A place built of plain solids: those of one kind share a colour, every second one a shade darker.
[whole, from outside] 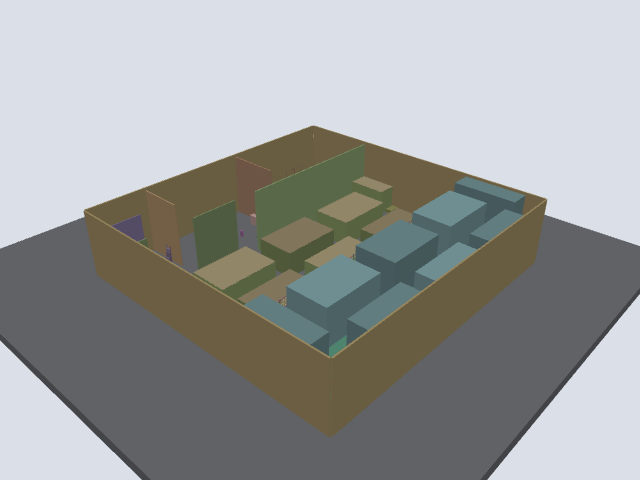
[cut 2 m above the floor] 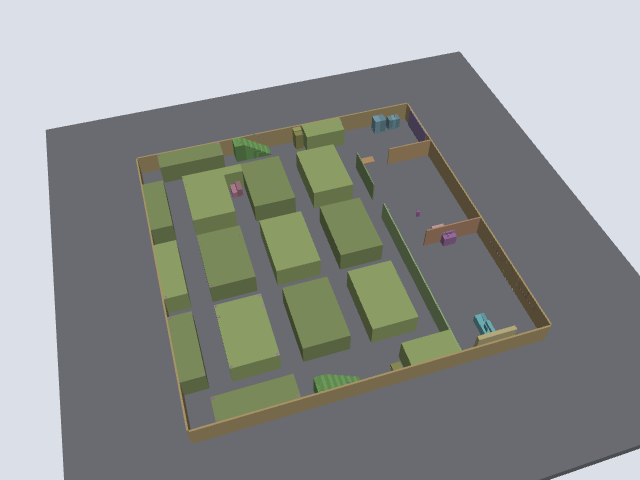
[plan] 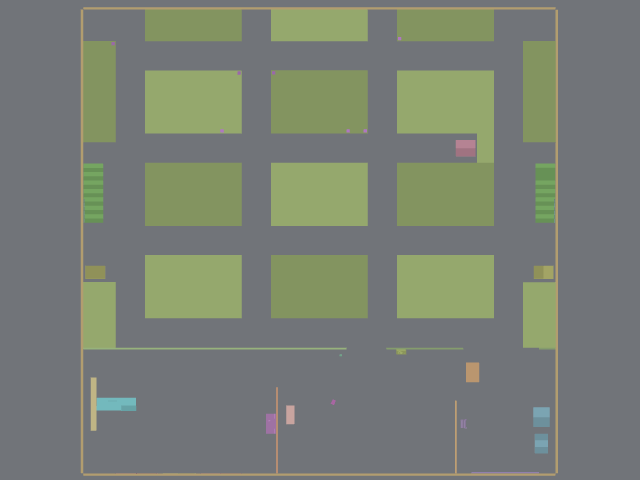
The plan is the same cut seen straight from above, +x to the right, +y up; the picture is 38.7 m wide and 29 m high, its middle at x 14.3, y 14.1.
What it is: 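A self-storage house; a reception shop, a loading bay, aisles of roller-shutter units, a steel mezzanine reached by steel stairs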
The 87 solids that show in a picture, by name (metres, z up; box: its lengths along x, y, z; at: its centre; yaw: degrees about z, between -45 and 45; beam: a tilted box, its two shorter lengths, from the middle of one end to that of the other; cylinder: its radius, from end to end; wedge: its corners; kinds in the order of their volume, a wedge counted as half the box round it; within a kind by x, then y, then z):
{
 "units_1": {"box": [1.97, 3.97, 2.58], "at": [0.97, 9.57, 1.24]},
 "units_2": {"box": [1.97, 6.13, 2.58], "at": [0.97, 23.07, 1.24]},
 "units_3": {"box": [5.86, 3.82, 2.58], "at": [6.65, 11.28, 1.24]},
 "units_4": {"box": [5.86, 3.82, 2.58], "at": [6.65, 16.86, 1.24]},
 "units_5": {"box": [5.86, 3.82, 2.58], "at": [6.65, 22.44, 1.24]},
 "units_6": {"box": [5.86, 1.92, 2.58], "at": [6.65, 27.07, 1.24]},
 "units_7": {"box": [5.86, 3.82, 2.58], "at": [14.27, 11.28, 1.24]},
 "units_8": {"box": [5.86, 3.82, 2.58], "at": [14.27, 16.86, 1.24]},
 "units_9": {"box": [5.86, 3.82, 2.58], "at": [14.27, 22.44, 1.24]},
 "units_10": {"box": [5.86, 1.92, 2.58], "at": [14.27, 27.07, 1.24]},
 "units_11": {"box": [5.86, 3.82, 2.58], "at": [21.88, 11.28, 1.24]},
 "units_12": {"box": [5.86, 3.82, 2.58], "at": [21.88, 16.86, 1.24]},
 "units_13": {"box": [5.86, 3.82, 2.58], "at": [21.88, 22.44, 1.24]},
 "units_14": {"box": [5.86, 1.92, 2.58], "at": [21.88, 27.07, 1.24]},
 "units_15": {"box": [1.02, 1.8, 2.58], "at": [24.3, 19.65, 1.24]},
 "units_16": {"box": [1.97, 3.97, 2.58], "at": [27.55, 9.57, 1.24]},
 "units_17": {"box": [1.97, 6.13, 2.58], "at": [27.55, 23.07, 1.24]},
 "units_deck_1": {"box": [1.97, 6.13, 3.51], "at": [0.97, 23.07, 4.53]},
 "units_deck_2": {"box": [5.86, 3.82, 3.51], "at": [6.65, 22.44, 4.53]},
 "units_deck_3": {"box": [5.86, 1.92, 3.51], "at": [6.65, 27.07, 4.53]},
 "units_deck_4": {"box": [5.86, 3.82, 3.51], "at": [14.27, 22.44, 4.53]},
 "units_deck_5": {"box": [5.86, 1.92, 3.51], "at": [14.27, 27.07, 4.53]},
 "units_deck_6": {"box": [5.86, 3.82, 3.51], "at": [21.88, 22.44, 4.53]},
 "units_deck_7": {"box": [5.86, 1.92, 3.51], "at": [21.88, 27.07, 4.53]},
 "units_deck_8": {"box": [1.97, 6.13, 3.51], "at": [27.55, 23.07, 4.53]},
 "wall_1": {"box": [0.15, 28.02, 6.59], "at": [-0.07, 14.01, 3.24]},
 "wall_2": {"box": [28.53, 0.15, 6.59], "at": [14.27, -0.07, 3.24]},
 "wall_3": {"box": [28.53, 0.15, 6.59], "at": [14.27, 28.09, 3.24]},
 "wall_4": {"box": [0.15, 28.02, 6.59], "at": [28.61, 14.01, 3.24]},
 "slab_deck_1": {"box": [28.53, 9.31, 0.25], "at": [14.27, 23.36, 2.65]},
 "deck_stair_1": {"box": [1.2, 0.77, 0.23], "at": [0.61, 15.53, 0.07]},
 "deck_stair_2": {"box": [1.2, 0.77, 0.42], "at": [0.61, 15.78, 0.16]},
 "deck_stair_3": {"box": [1.2, 0.77, 0.6], "at": [0.61, 16.04, 0.25]},
 "deck_stair_4": {"box": [1.2, 0.77, 0.79], "at": [0.61, 16.29, 0.34]},
 "deck_stair_5": {"box": [1.2, 0.77, 0.97], "at": [0.61, 16.55, 0.44]},
 "deck_stair_6": {"box": [1.2, 0.77, 1.16], "at": [0.61, 16.8, 0.53]},
 "deck_stair_7": {"box": [1.2, 0.77, 1.34], "at": [0.61, 17.06, 0.62]},
 "deck_stair_8": {"box": [1.2, 0.77, 1.53], "at": [0.61, 17.31, 0.71]},
 "deck_stair_9": {"box": [1.2, 0.77, 1.72], "at": [0.61, 17.57, 0.81]},
 "deck_stair_10": {"box": [1.2, 0.77, 1.9], "at": [0.61, 17.82, 0.9]},
 "deck_stair_11": {"box": [1.2, 0.77, 2.08], "at": [0.61, 18.08, 0.99]},
 "deck_stair_12": {"box": [1.2, 0.77, 2.27], "at": [0.61, 18.33, 1.08]},
 "deck_stair_13": {"box": [1.2, 0.51, 2.46], "at": [0.61, 18.45, 1.18]},
 "deck_stair_14": {"box": [1.2, 0.26, 2.64], "at": [0.61, 18.59, 1.27]},
 "deck_stair_15": {"box": [1.2, 0.77, 0.23], "at": [27.92, 15.53, 0.07]},
 "deck_stair_16": {"box": [1.2, 0.77, 0.42], "at": [27.92, 15.78, 0.16]},
 "deck_stair_17": {"box": [1.2, 0.77, 0.6], "at": [27.92, 16.04, 0.25]},
 "deck_stair_18": {"box": [1.2, 0.77, 0.79], "at": [27.92, 16.29, 0.34]},
 "deck_stair_19": {"box": [1.2, 0.77, 0.97], "at": [27.92, 16.55, 0.44]},
 "deck_stair_20": {"box": [1.2, 0.77, 1.16], "at": [27.92, 16.8, 0.53]},
 "deck_stair_21": {"box": [1.2, 0.77, 1.34], "at": [27.92, 17.06, 0.62]},
 "deck_stair_22": {"box": [1.2, 0.77, 1.53], "at": [27.92, 17.31, 0.71]},
 "deck_stair_23": {"box": [1.2, 0.77, 1.72], "at": [27.92, 17.57, 0.81]},
 "deck_stair_24": {"box": [1.2, 0.77, 1.9], "at": [27.92, 17.82, 0.9]},
 "deck_stair_25": {"box": [1.2, 0.77, 2.08], "at": [27.92, 18.08, 0.99]},
 "deck_stair_26": {"box": [1.2, 0.51, 2.46], "at": [27.92, 18.45, 1.18]},
 "deck_stair_27": {"box": [1.2, 0.26, 2.64], "at": [27.92, 18.59, 1.27]},
 "front_wall_1": {"box": [15.91, 0.12, 6.34], "at": [7.95, 7.54, 3.12]},
 "front_wall_2": {"box": [4.64, 0.12, 6.34], "at": [20.63, 7.54, 3.12]},
 "front_wall_3": {"box": [1.0, 0.12, 6.34], "at": [28.03, 7.54, 3.12]},
 "utop_1": {"box": [1.95, 3.95, 0.03], "at": [0.97, 9.57, 2.54]},
 "utop_2": {"box": [5.84, 3.8, 0.03], "at": [6.65, 11.28, 2.54]},
 "utop_3": {"box": [5.84, 3.8, 0.03], "at": [6.65, 16.86, 2.54]},
 "utop_4": {"box": [5.84, 3.8, 0.03], "at": [14.27, 11.28, 2.54]},
 "utop_5": {"box": [5.84, 3.8, 0.03], "at": [14.27, 16.86, 2.54]},
 "utop_6": {"box": [5.84, 3.8, 0.03], "at": [21.88, 11.28, 2.54]},
 "utop_7": {"box": [5.84, 3.8, 0.03], "at": [21.88, 16.86, 2.54]},
 "reception_side_1": {"box": [0.12, 5.2, 6.34], "at": [11.7, 2.6, 3.12]},
 "bay_side_1": {"box": [0.12, 4.4, 6.34], "at": [22.51, 2.2, 3.12]},
 "bay_1": {"box": [0.79, 0.39, 1.12], "at": [27.68, 1.4, 0.7]},
 "bay_2": {"box": [0.79, 0.39, 1.12], "at": [27.68, 1.8, 0.7]},
 "bay_3": {"box": [0.79, 0.39, 1.12], "at": [27.68, 2.2, 0.7]},
 "bay_4": {"box": [0.99, 0.59, 1.42], "at": [27.68, 3.1, 0.85]},
 "bay_5": {"box": [0.99, 0.59, 1.42], "at": [27.68, 3.7, 0.85]},
 "shelving_1": {"box": [0.36, 3.23, 1.97], "at": [0.63, 4.18, 0.94]},
 "foot_pallet_1": {"box": [1.19, 0.79, 0.28], "at": [0.72, 12.15, 0.28]},
 "foot_pallet_2": {"box": [0.59, 0.79, 1.75], "at": [27.51, 12.15, 1.02]},
 "foot_pallet_3": {"box": [0.59, 0.79, 2.19], "at": [28.11, 12.15, 1.24]},
 "counter_1": {"box": [1.5, 0.3, 1.1], "at": [1.55, 3.94, 0.5]},
 "counter_2": {"box": [2.38, 0.48, 0.8], "at": [2.0, 4.34, 0.35]},
 "counter_3": {"box": [0.92, 0.33, 0.83], "at": [2.74, 3.93, 0.36]},
 "loading_door_1": {"box": [4.09, 0.08, 4.25], "at": [25.49, 0.04, 2.08]},
 "dead_end_stock_1": {"box": [1.19, 0.49, 0.78], "at": [23.1, 19.4, 0.54]},
 "dead_end_stock_2": {"box": [1.19, 0.49, 0.52], "at": [23.1, 19.9, 0.41]},
 "more_packing_table_packing_table_1": {"box": [0.6, 1.2, 1.01], "at": [11.34, 3.0, 0.46]},
 "cleaner_cart_1": {"box": [0.5, 1.15, 1.07], "at": [12.51, 3.54, 0.48]},
 "onway_owbay_1": {"box": [0.8, 1.2, 0.19], "at": [23.52, 6.1, 0.05]}
}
